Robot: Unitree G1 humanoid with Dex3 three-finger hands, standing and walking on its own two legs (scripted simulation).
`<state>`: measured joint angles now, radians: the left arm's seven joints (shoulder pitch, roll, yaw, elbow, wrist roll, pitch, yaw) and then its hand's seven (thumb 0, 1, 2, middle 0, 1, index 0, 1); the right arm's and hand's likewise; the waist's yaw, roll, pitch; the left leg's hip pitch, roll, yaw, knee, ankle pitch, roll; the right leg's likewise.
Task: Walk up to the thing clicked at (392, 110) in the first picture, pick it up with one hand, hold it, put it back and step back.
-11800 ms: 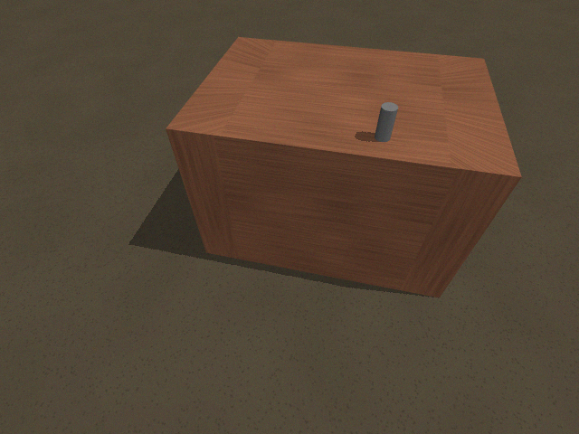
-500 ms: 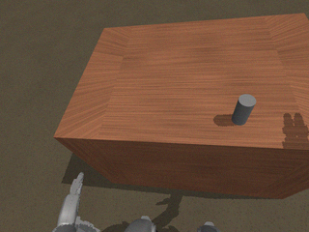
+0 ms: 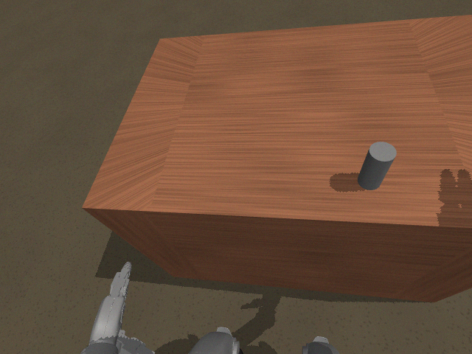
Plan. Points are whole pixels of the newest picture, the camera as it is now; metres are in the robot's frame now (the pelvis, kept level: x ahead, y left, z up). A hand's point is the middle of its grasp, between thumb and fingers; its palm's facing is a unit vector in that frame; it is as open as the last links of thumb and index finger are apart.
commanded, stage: go down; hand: right
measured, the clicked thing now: (375, 167) +0.47 -0.19 -0.02
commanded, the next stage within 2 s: approach in 0.12 s
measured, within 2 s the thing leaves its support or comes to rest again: neither
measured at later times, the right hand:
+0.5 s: hand out of the picture +0.41 -0.35 +0.07, palm faces +0.11 +0.99 +0.03, open 17.6 cm
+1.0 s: hand (400, 162) +0.47 -0.23 +0.00, palm faces +0.08 +1.00 +0.04, open 17.7 cm
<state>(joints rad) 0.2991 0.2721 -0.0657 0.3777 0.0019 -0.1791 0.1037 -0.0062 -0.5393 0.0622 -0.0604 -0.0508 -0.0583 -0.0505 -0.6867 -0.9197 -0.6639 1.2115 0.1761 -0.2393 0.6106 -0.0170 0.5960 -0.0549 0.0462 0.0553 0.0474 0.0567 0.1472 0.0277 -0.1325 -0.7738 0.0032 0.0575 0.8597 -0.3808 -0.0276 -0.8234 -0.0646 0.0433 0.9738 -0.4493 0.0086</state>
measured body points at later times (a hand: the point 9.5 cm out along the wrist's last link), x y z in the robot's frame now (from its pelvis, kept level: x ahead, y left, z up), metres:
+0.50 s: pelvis -0.01 +0.00 -0.01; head +0.09 -0.05 +0.42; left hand +0.15 +0.25 -0.04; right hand +0.40 -0.41 +0.07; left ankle +0.02 +0.15 -0.68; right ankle +0.01 -0.12 -0.68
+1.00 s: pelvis -0.01 +0.00 -0.04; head +0.10 -0.05 +0.39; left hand +0.13 +0.27 -0.04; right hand +0.46 -0.28 +0.00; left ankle +0.02 +0.15 -0.68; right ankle +0.01 -0.12 -0.68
